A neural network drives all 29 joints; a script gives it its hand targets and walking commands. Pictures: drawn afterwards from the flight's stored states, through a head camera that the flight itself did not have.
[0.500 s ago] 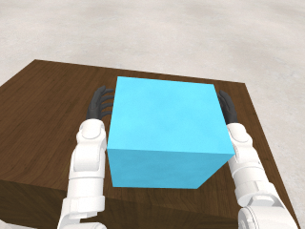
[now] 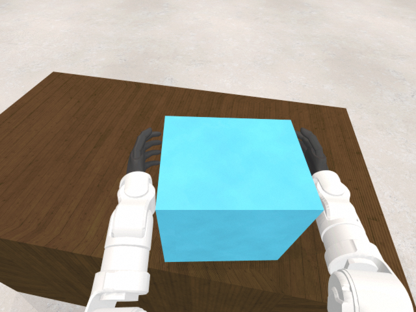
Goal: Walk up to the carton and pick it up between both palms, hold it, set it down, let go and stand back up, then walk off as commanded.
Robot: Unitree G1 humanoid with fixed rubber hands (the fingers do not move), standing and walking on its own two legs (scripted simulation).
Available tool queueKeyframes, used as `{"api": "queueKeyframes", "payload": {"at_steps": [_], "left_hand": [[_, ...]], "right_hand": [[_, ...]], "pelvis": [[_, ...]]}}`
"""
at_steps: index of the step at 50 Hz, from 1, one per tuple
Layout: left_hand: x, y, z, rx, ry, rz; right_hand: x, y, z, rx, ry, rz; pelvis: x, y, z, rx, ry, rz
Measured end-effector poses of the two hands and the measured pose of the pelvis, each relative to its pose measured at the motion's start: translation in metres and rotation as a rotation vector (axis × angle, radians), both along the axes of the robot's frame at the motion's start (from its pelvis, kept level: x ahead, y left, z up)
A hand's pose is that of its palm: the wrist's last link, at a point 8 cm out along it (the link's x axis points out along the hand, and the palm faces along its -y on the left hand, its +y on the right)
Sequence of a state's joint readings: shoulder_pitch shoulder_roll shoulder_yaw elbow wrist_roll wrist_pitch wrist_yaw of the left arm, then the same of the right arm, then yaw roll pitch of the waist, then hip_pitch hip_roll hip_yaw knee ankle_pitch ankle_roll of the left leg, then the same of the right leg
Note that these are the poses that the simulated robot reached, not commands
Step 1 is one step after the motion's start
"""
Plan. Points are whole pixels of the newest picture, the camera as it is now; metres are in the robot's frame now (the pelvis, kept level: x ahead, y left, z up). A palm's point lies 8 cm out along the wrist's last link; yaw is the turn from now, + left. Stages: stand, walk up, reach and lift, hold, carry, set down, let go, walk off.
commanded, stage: set down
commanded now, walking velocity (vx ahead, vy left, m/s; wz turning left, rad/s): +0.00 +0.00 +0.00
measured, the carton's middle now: (225, 193) +0.36 -0.02 +0.05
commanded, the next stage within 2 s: none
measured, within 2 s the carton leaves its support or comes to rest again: rests again in 0.88 s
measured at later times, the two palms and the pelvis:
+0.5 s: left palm (141, 179) +0.35 +0.15 +0.09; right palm (306, 172) +0.41 -0.19 +0.07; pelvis +0.00 -0.01 +0.00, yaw +0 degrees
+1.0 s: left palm (145, 184) +0.36 +0.14 +0.07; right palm (309, 175) +0.41 -0.19 +0.07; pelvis -0.01 -0.01 +0.00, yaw -1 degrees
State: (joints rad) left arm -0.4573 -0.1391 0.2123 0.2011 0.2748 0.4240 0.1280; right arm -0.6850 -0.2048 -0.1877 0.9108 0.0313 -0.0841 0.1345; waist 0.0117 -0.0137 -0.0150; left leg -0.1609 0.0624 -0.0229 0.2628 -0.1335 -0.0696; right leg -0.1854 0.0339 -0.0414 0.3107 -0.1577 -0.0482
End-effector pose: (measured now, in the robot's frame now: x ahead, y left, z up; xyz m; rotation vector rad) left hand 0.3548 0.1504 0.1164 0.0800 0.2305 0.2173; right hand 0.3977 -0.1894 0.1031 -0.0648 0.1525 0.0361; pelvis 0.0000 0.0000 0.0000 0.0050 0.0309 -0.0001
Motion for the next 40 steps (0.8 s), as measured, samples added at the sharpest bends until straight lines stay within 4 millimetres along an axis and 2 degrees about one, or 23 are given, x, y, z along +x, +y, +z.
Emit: {"api": "queueKeyframes", "payload": {"at_steps": [7, 14, 23, 34, 40], "left_hand": [[0.004, -0.01, -0.011, -0.008, 0.023, 0.0], [0.002, -0.005, -0.024, -0.013, 0.031, 0.031], [-0.001, 0.001, -0.026, 0.001, 0.013, 0.045], [0.0, -0.006, -0.035, -0.007, 0.032, 0.01], [0.0, -0.008, -0.037, -0.005, 0.033, 0.012]], "right_hand": [[0.002, -0.01, -0.014, 0.002, 0.025, 0.001], [0.009, -0.004, -0.028, -0.007, 0.033, 0.031], [0.012, 0.004, -0.028, -0.018, 0.014, 0.043], [0.001, -0.006, -0.032, -0.025, 0.034, 0.01], [0.001, -0.009, -0.034, -0.017, 0.043, 0.019]], "pelvis": [[0.001, -0.003, 0.0, 0.001, 0.021, -0.019], [-0.001, -0.007, -0.001, 0.003, 0.068, -0.018], [-0.001, -0.008, -0.001, 0.0, 0.097, 0.003], [-0.004, -0.003, -0.001, 0.002, 0.089, -0.016], [-0.007, -0.002, -0.001, 0.001, 0.099, -0.029]]}}
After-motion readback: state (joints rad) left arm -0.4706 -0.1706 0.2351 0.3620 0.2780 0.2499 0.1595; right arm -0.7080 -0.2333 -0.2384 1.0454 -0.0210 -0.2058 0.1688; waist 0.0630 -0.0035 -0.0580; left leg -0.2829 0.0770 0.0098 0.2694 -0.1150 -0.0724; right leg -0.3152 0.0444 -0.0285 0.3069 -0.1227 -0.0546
